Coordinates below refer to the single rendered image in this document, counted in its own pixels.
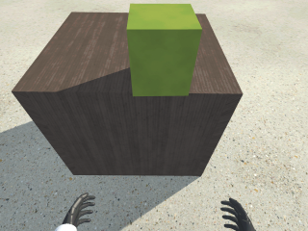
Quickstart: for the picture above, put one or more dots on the robot left hand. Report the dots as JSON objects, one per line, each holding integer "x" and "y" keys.
{"x": 74, "y": 213}

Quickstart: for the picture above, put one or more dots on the pedestal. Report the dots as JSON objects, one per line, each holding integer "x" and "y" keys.
{"x": 78, "y": 91}

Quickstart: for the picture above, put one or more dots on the robot right hand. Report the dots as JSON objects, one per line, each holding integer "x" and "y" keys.
{"x": 240, "y": 216}

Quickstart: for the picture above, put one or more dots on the carton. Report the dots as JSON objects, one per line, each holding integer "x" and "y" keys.
{"x": 163, "y": 41}

